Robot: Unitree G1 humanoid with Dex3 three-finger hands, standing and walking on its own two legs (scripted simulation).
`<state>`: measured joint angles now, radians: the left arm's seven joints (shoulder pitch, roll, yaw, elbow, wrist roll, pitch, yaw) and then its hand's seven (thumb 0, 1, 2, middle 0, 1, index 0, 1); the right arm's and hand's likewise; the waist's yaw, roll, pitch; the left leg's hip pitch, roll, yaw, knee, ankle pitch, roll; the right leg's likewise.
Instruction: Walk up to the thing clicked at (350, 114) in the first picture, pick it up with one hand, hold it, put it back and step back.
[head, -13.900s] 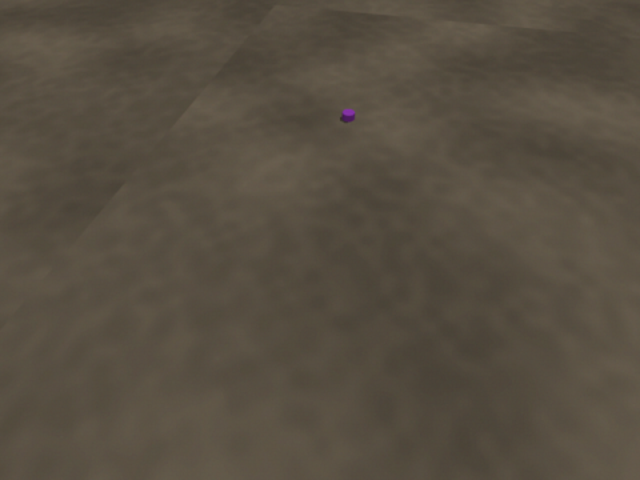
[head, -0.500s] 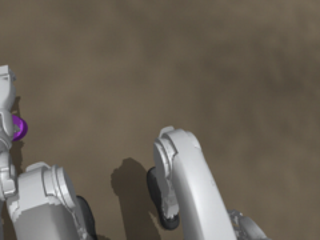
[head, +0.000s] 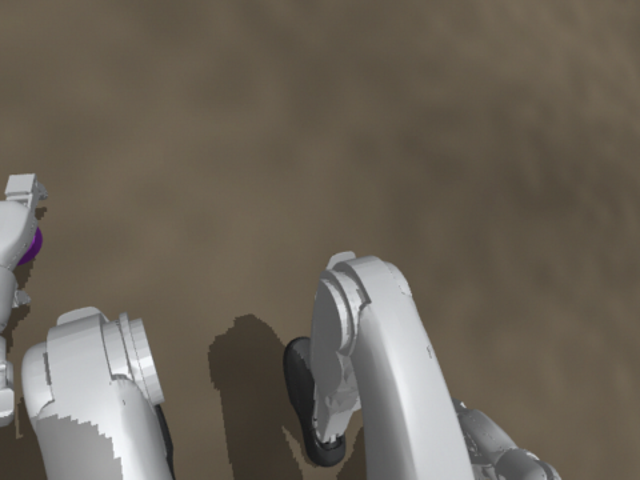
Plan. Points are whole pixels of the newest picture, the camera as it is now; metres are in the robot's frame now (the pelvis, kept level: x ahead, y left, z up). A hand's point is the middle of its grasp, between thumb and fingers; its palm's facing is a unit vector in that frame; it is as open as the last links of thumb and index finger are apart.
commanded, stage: rest palm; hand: left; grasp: from above
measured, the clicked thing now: (6, 238) +0.42 +0.29 -0.28
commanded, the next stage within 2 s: close in 1.34 s
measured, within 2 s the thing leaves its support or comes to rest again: neither
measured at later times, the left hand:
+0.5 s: hand (2, 250) +0.40 +0.29 -0.25, palm faces -0.53 -0.18 -0.83, open 13.8 cm
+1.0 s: hand out of the picture +0.41 +0.29 -0.26, palm faces -0.49 -0.14 -0.86, open 13.9 cm
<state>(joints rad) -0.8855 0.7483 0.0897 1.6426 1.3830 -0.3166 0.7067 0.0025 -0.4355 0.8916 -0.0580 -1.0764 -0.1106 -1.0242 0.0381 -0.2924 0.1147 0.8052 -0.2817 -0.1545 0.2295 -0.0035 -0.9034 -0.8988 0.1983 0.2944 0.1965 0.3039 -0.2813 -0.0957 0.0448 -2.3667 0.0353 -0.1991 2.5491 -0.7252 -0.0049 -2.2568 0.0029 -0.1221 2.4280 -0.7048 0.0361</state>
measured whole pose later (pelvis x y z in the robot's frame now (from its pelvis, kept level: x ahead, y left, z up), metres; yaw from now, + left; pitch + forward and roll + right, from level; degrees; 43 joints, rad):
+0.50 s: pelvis +0.00 +0.00 +0.00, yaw -2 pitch +29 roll -12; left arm -0.93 0.85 0.14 1.72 1.22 -0.29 0.60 0.00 -0.45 0.88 -0.06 -1.10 -0.11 -1.05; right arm 0.09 -0.29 0.22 0.78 -0.28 -0.23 0.33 0.00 -0.91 -0.90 0.20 0.29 0.20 0.30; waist -0.32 -0.08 0.15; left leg -2.34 0.04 -0.24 2.57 -0.76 -0.02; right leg -2.24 0.02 -0.16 2.43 -0.71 0.03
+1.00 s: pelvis +0.00 +0.00 +0.00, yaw -3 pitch +28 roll -14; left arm -1.00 0.87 0.08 1.78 1.23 -0.16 0.68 0.00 -0.46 0.90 -0.06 -1.07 -0.09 -1.03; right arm 0.03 -0.33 0.20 0.78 -0.29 -0.33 0.36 0.00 -0.91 -0.90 0.20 0.29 0.19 0.30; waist -0.34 -0.12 0.13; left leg -2.36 0.04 -0.26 2.57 -0.74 0.00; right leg -2.23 0.02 -0.17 2.40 -0.69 0.05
